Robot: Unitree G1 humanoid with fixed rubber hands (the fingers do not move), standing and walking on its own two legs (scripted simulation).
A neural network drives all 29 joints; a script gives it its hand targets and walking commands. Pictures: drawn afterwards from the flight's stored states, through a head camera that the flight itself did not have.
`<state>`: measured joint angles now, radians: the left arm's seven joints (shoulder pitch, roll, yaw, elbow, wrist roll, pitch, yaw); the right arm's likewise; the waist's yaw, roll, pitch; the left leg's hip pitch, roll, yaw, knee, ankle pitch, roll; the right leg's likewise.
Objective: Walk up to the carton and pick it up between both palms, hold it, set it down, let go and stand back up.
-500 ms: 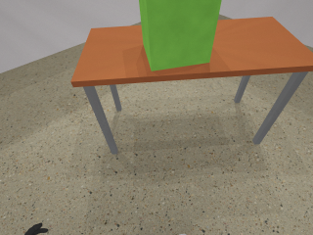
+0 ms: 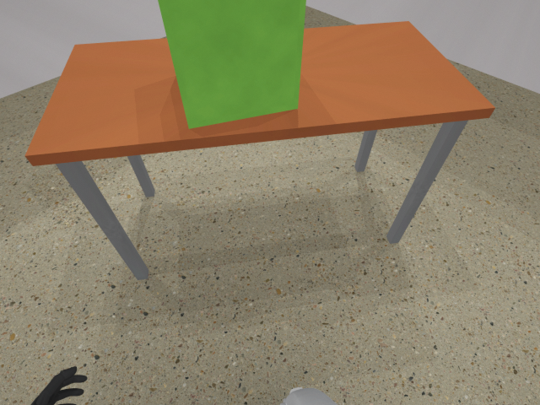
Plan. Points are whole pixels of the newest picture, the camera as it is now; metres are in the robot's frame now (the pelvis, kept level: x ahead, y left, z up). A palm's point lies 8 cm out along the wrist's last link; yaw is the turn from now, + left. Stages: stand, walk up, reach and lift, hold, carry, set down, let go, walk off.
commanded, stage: walk up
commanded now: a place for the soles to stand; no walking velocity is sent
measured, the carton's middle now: (228, 36) +0.90 +0.08 +0.11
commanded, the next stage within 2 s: none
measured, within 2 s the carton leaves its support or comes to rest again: neither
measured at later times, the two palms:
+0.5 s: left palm (90, 375) +0.20 +0.26 -0.05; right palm out of the picture +0.06 -0.39 -0.12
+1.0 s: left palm (53, 380) +0.19 +0.30 -0.04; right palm (483, 384) +0.18 -0.35 -0.14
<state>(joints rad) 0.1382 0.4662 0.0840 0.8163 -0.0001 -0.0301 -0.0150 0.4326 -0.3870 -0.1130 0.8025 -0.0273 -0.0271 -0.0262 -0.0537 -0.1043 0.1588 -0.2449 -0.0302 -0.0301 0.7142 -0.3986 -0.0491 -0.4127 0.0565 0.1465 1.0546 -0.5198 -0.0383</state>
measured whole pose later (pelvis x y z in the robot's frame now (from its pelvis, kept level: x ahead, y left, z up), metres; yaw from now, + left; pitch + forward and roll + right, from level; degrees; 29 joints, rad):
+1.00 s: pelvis +0.14 -0.05 +0.00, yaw +3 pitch -5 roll -1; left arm 0.31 0.44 0.08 0.82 0.00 -0.07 0.06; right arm 0.31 -0.37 -0.11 0.80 -0.03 0.05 0.01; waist -0.06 0.15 0.18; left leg -0.36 -0.09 -0.21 1.06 -0.42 0.01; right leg -0.23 0.05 0.05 0.78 -0.46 0.00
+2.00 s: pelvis +0.27 +0.31 +0.01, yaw +10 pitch -1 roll -2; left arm 0.17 0.45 0.08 0.84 0.00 0.05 0.01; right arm 0.40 -0.36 -0.11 0.80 0.01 -0.09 -0.10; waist -0.03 -0.08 0.18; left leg -0.26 -0.11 -0.15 0.77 -0.47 -0.03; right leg -0.49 0.07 0.18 1.29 -0.42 0.01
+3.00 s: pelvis +0.48 +0.08 +0.00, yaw +6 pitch -3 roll +2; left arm 0.10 0.42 0.08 0.78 0.00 -0.02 0.04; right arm 0.11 -0.37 -0.11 0.80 -0.02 0.02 -0.06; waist -0.03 0.02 0.30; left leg -0.33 0.07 -0.07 0.85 -0.45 -0.04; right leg -0.40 0.03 0.15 0.78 -0.34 0.03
